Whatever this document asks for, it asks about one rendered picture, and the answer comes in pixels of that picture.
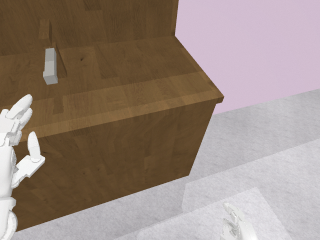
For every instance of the left robot forearm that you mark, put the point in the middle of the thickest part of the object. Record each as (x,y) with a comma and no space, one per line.
(8,219)

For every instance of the tap lever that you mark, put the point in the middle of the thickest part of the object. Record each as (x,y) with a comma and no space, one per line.
(50,68)

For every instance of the right robot hand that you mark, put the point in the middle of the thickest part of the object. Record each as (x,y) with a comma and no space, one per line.
(242,231)

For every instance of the counter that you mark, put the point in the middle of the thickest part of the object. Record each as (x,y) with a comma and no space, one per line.
(129,111)

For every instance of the left robot hand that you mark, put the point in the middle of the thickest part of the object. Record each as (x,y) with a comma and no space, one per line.
(11,124)

